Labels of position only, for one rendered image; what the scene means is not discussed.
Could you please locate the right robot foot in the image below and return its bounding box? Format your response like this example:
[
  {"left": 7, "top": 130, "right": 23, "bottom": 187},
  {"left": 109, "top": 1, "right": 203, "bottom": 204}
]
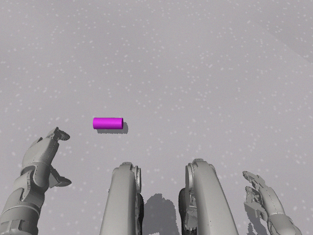
[{"left": 179, "top": 188, "right": 197, "bottom": 235}]

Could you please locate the right robot hand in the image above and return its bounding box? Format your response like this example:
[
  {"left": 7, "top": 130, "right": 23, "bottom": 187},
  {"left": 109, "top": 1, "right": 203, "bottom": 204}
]
[{"left": 243, "top": 171, "right": 285, "bottom": 222}]

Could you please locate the left robot arm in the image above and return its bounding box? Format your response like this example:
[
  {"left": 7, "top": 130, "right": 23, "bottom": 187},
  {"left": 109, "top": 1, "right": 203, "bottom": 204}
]
[{"left": 0, "top": 162, "right": 51, "bottom": 235}]

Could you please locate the right robot arm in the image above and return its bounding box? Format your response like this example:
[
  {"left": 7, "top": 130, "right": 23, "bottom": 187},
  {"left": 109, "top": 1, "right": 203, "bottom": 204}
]
[{"left": 267, "top": 214, "right": 302, "bottom": 235}]

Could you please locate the left robot hand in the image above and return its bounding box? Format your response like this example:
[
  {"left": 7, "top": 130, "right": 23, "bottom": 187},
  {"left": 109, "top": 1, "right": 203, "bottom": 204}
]
[{"left": 22, "top": 127, "right": 72, "bottom": 188}]

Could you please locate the can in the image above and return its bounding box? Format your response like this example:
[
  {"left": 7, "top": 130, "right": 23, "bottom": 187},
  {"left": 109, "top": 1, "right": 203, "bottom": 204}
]
[{"left": 93, "top": 117, "right": 123, "bottom": 129}]

